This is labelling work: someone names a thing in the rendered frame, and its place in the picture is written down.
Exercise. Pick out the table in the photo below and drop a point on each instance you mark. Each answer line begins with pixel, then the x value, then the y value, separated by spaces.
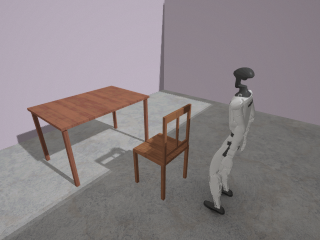
pixel 72 111

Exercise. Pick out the robot left forearm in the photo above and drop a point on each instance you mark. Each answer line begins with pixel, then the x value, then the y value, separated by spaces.
pixel 237 139

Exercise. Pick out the robot left upper arm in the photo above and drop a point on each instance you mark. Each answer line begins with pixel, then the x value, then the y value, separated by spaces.
pixel 237 107

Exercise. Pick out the robot right hand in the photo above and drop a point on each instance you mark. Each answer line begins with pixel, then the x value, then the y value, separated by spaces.
pixel 244 143

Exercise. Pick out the humanoid robot torso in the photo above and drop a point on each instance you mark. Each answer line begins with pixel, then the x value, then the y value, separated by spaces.
pixel 247 105

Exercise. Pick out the robot right forearm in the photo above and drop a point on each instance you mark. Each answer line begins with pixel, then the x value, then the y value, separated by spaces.
pixel 250 122

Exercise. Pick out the humanoid robot head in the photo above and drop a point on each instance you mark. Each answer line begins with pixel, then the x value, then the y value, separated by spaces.
pixel 243 73

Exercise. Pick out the chair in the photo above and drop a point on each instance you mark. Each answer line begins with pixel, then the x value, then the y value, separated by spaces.
pixel 162 149

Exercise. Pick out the robot left hand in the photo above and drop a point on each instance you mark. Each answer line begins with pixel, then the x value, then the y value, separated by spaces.
pixel 227 162

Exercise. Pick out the robot right upper arm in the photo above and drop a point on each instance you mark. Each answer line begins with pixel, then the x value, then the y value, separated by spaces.
pixel 252 112

